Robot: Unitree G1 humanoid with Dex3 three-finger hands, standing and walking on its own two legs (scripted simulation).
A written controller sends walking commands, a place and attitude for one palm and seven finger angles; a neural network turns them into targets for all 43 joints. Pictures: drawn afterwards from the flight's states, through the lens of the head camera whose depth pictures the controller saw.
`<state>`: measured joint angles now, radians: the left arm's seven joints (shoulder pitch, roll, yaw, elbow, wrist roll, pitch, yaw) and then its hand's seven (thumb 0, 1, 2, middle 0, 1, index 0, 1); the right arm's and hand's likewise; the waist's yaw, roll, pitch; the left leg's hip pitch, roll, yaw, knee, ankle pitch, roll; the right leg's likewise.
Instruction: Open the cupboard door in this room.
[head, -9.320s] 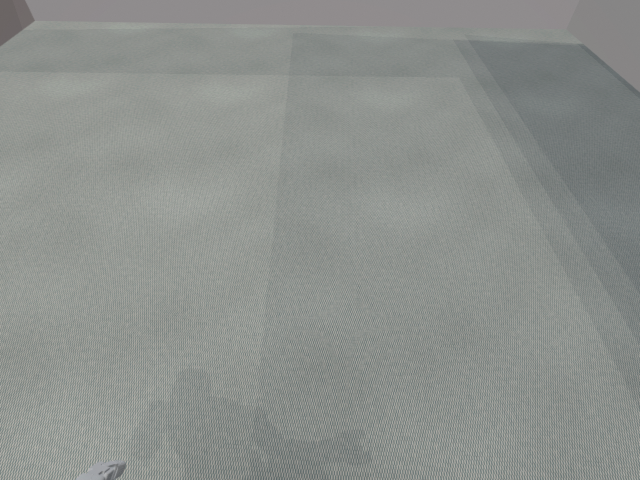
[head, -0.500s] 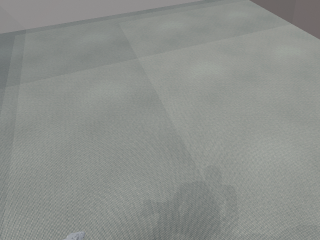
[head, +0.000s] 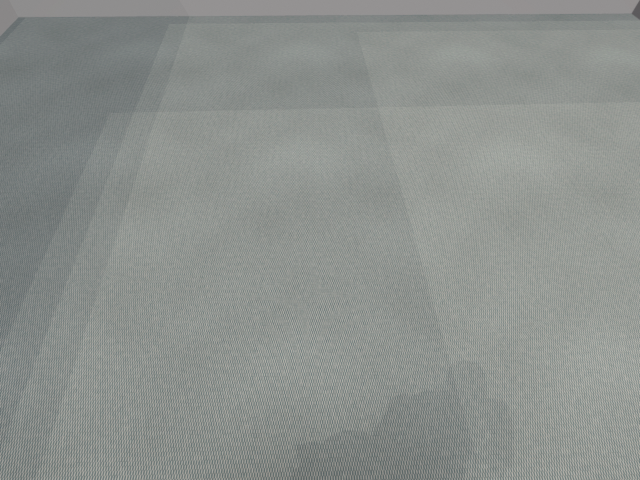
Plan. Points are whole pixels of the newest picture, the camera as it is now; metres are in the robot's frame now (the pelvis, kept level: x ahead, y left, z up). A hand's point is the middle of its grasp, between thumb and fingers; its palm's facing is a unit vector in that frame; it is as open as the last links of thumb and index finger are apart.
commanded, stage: turn or walk to find it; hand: left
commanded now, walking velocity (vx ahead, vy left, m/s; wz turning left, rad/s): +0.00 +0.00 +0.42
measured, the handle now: out of the picture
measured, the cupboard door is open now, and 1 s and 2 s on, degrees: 0 0 0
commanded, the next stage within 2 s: none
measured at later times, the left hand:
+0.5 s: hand out of the picture +0.04 +0.20 -0.14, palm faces +0.20 -0.94 -0.29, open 7.4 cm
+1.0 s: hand out of the picture -0.13 +0.23 -0.18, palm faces +0.45 -0.86 -0.25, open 7.4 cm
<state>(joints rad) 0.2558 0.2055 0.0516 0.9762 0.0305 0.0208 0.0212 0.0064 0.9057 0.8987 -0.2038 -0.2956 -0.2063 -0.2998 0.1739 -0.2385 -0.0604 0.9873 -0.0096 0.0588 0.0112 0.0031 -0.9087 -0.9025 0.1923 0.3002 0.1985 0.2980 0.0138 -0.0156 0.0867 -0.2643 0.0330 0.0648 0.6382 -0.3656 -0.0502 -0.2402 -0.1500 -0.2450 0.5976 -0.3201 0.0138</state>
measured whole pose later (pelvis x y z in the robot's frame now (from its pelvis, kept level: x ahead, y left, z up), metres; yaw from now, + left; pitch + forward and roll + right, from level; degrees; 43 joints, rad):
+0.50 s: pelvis -0.03 -0.02 +0.00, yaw +11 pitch -1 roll +1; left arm 0.16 0.18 0.04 0.90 0.02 0.01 0.02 0.01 0.91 0.90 -0.20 -0.29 -0.20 -0.30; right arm 0.21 -0.23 -0.07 0.96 -0.02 0.06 0.01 0.00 -0.90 -0.90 0.20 0.30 0.20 0.30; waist -0.03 0.06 0.06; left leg -0.38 -0.05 -0.08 0.75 -0.40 -0.01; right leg -0.26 -0.04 -0.09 0.58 -0.31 -0.01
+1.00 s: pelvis -0.06 +0.02 +0.00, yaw +24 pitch +0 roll -1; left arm 0.23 0.26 0.08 1.00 0.02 0.08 0.02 0.01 0.91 0.90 -0.20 -0.29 -0.20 -0.30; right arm 0.16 -0.20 -0.04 0.95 -0.02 0.02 0.00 0.00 -0.91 -0.90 0.19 0.30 0.20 0.30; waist 0.02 -0.05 0.09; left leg -0.25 0.00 0.06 0.58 -0.32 0.04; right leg -0.42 -0.12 -0.09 1.01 -0.48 0.06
